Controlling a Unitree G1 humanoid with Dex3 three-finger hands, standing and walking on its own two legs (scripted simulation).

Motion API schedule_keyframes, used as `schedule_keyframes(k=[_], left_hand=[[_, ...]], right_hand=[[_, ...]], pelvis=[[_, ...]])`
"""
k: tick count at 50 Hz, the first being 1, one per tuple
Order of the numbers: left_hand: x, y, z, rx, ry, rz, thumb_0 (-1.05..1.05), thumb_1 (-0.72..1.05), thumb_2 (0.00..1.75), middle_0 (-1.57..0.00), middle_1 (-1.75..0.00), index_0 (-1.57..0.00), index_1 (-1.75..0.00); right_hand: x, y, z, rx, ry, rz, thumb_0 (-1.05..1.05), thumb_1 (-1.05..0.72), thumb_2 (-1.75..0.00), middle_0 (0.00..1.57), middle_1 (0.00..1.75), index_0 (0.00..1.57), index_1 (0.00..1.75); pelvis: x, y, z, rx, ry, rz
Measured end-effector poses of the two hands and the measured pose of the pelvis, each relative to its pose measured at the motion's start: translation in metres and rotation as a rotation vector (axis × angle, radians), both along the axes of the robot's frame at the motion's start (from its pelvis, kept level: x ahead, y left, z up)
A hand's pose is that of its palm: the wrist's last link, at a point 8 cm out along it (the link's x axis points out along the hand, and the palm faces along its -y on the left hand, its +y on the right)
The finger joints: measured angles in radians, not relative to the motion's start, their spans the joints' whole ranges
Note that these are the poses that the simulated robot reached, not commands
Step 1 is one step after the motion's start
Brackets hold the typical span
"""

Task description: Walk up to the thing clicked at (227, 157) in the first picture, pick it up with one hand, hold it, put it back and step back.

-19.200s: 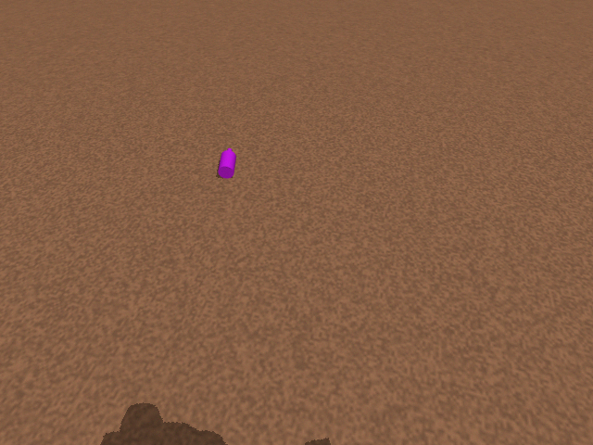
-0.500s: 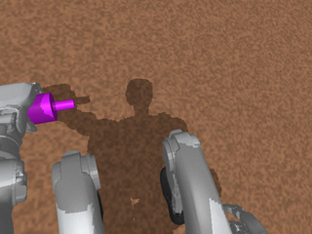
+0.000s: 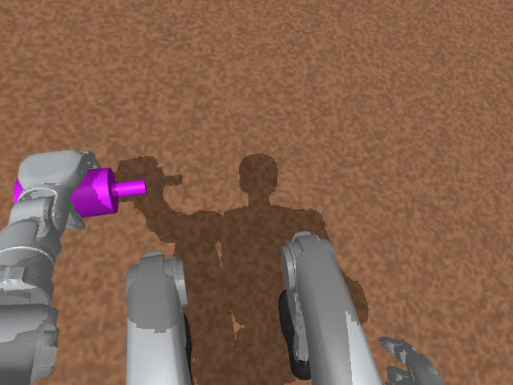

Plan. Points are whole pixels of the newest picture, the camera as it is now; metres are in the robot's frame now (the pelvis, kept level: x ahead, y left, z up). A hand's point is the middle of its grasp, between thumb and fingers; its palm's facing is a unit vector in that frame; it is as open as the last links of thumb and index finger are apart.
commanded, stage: lift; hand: left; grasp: from above
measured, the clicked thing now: (88, 193) +0.44 +0.26 -0.15
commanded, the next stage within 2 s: hold in 1.24 s
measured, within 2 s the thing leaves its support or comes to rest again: neither
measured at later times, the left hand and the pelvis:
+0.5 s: hand (8, 194) +0.37 +0.26 +0.06, palm faces -0.44 -0.12 -0.89, open 10.7 cm; pelvis +0.01 +0.00 +0.16, yaw +3 degrees
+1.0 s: hand out of the picture +0.36 +0.24 +0.21, palm faces -0.46 -0.13 -0.88, open 10.8 cm; pelvis +0.06 -0.01 +0.30, yaw +4 degrees
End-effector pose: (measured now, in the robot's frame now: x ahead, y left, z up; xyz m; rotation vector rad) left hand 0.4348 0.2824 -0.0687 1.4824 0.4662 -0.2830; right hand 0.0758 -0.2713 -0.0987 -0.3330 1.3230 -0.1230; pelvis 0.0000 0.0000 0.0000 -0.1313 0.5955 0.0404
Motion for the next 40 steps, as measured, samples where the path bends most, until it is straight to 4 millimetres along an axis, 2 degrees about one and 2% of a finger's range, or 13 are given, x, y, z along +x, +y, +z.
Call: schedule_keyframes(k=[8, 17, 31, 40], left_hand=[[-0.025, 0.003, 0.052, -0.012, -0.014, 0.005, -0.01, -0.11, 0.47, -0.72, -0.46, -0.74, -0.44], [-0.045, -0.003, 0.122, -0.017, -0.031, 0.020, -0.01, -0.11, 0.47, -0.73, -0.45, -0.74, -0.43], [-0.072, -0.025, 0.240, -0.029, -0.011, 0.035, -0.01, -0.11, 0.44, -0.74, -0.42, -0.76, -0.40], [-0.075, -0.033, 0.292, -0.032, 0.007, 0.046, -0.01, -0.11, 0.46, -0.74, -0.42, -0.76, -0.40]], right_hand=[[0.034, 0.005, 0.038, -0.002, -0.084, 0.020, 0.00, -0.91, -0.90, 0.20, 0.30, 0.20, 0.30], [0.062, 0.012, 0.091, 0.005, -0.172, 0.017, 0.00, -0.90, -0.90, 0.20, 0.30, 0.20, 0.30], [0.070, 0.016, 0.186, 0.035, -0.231, -0.044, 0.00, -0.90, -0.90, 0.20, 0.30, 0.20, 0.30], [0.070, 0.008, 0.239, 0.020, -0.247, -0.062, 0.00, -0.90, -0.90, 0.20, 0.30, 0.20, 0.30]], pelvis=[[0.001, 0.002, 0.040, 0.010, -0.016, 0.015], [0.004, 0.001, 0.096, 0.030, -0.066, 0.027], [0.020, -0.004, 0.198, 0.080, -0.199, 0.021], [0.036, -0.007, 0.251, 0.099, -0.278, 0.021]])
